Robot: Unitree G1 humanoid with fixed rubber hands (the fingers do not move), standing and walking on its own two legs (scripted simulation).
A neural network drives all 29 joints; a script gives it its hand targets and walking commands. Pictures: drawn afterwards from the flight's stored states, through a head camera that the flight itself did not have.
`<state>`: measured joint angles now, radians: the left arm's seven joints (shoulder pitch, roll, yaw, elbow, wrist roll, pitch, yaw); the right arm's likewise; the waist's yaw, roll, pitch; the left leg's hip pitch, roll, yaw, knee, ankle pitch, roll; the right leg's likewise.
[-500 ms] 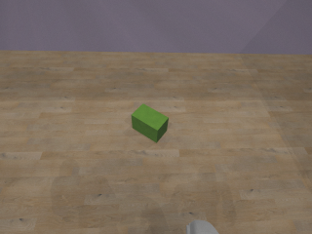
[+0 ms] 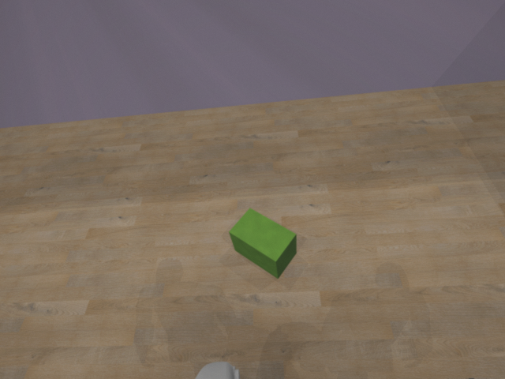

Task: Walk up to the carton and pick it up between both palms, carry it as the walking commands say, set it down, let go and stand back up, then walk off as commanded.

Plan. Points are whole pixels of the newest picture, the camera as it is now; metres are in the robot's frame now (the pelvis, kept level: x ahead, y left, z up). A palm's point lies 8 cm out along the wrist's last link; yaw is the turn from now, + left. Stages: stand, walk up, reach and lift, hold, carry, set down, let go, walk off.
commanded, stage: walk up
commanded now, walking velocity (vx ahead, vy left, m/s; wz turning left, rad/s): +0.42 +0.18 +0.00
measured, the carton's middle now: (263, 242) +0.72 +0.06 -0.70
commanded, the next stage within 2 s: none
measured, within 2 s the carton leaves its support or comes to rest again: neither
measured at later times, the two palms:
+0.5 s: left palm (106, 370) +0.17 +0.33 -0.16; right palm (381, 351) +0.18 -0.17 -0.11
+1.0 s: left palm (148, 294) +0.30 +0.27 -0.13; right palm (384, 335) +0.22 -0.19 -0.16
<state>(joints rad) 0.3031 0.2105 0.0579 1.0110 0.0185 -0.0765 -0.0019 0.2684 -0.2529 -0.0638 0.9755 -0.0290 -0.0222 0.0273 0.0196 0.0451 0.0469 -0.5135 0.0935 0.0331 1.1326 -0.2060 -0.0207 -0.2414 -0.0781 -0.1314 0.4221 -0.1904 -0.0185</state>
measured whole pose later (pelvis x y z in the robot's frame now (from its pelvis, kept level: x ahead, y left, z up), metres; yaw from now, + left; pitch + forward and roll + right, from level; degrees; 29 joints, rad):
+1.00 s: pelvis +0.23 +0.04 -0.01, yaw +0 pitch -1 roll +1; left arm 0.15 0.15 0.02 1.02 0.02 -0.01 0.05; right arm 0.28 -0.18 -0.06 1.09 -0.02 0.04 -0.02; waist -0.02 0.04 0.04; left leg -0.31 0.03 0.07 0.74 -0.45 -0.04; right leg -0.26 -0.07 -0.12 0.45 -0.18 -0.01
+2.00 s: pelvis +0.20 +0.14 -0.01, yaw -15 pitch +2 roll +0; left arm 0.21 0.26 0.09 0.90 0.03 0.04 0.02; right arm 0.32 -0.26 -0.07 0.91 -0.04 0.03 -0.03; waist -0.02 0.03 0.01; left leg -0.24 0.03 0.16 0.51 -0.30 0.04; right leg -0.39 0.00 -0.09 0.75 -0.43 -0.02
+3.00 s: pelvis +0.37 +0.30 -0.01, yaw -36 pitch +1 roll +0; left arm 0.03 0.21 0.06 0.80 0.02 0.06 -0.01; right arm 0.33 -0.24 -0.03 0.92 -0.02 0.02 -0.02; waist -0.07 0.02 0.07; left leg -0.28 0.02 0.16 0.51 -0.26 0.06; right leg -0.24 0.03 -0.01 0.56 -0.36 -0.02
